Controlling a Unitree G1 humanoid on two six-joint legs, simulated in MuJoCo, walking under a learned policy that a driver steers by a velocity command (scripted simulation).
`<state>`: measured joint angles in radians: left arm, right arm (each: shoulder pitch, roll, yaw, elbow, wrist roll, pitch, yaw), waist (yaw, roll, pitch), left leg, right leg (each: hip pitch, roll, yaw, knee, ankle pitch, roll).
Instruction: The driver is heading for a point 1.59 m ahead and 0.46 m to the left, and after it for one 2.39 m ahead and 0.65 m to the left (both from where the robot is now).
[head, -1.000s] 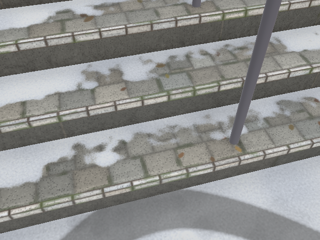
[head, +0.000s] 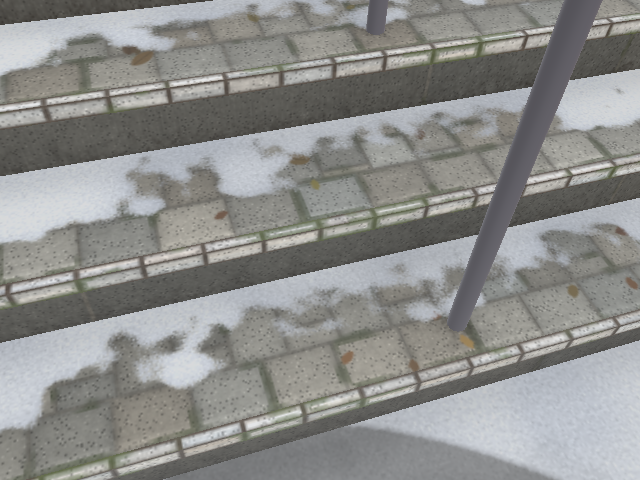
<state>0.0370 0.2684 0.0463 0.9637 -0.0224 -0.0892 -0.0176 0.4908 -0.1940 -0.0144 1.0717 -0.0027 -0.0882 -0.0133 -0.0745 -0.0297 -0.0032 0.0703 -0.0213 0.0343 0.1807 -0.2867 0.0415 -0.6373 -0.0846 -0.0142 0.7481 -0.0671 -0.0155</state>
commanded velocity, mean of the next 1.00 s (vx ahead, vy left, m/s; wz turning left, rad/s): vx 0.49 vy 0.00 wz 0.13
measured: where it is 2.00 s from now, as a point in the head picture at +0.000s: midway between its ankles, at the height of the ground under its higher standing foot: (232, 207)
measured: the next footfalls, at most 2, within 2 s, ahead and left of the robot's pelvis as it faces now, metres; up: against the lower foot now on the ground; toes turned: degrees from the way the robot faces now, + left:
right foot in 0.16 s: +0.27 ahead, -0.14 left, +0.00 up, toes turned -2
left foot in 0.62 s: +0.43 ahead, +0.05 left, +0.00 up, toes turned +5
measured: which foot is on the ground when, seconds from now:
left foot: down 0.00-0.18, up 0.20-0.60, down 0.62-1.00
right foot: up 0.00-0.14, down 0.16-0.62, up 0.64-1.00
